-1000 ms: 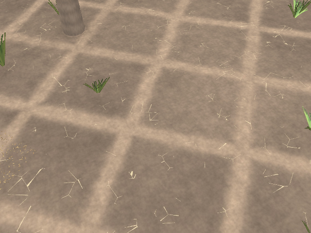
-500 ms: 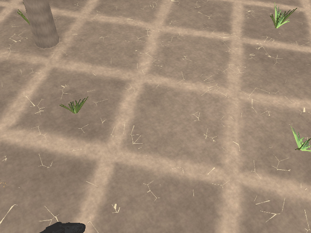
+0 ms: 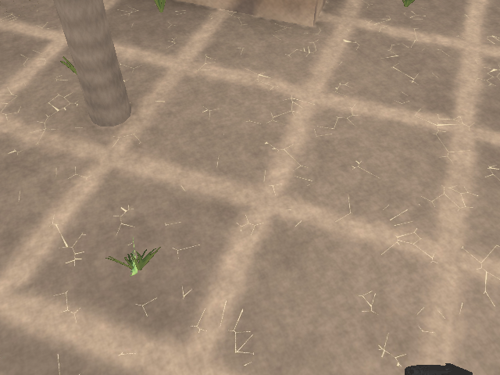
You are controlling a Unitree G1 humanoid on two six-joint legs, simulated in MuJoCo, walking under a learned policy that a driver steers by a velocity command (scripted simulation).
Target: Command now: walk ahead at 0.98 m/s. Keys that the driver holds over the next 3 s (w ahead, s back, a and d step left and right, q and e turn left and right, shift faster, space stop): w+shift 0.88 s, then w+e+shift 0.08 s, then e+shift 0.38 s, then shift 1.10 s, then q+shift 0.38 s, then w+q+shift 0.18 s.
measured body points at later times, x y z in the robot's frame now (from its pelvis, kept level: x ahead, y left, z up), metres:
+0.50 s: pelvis +0.49 +0.01 +0.00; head +0.52 +0.00 +0.44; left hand +0.73 +0.21 -0.08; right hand +0.38 -0.23 -0.14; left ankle +0.32 +0.08 -0.73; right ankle +0.73 -0.13 -0.68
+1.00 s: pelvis +0.99 -0.02 -0.01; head +1.02 -0.02 +0.44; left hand +0.87 +0.22 -0.14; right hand +1.25 -0.22 -0.08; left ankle +1.22 +0.10 -0.70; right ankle +0.78 -0.09 -0.73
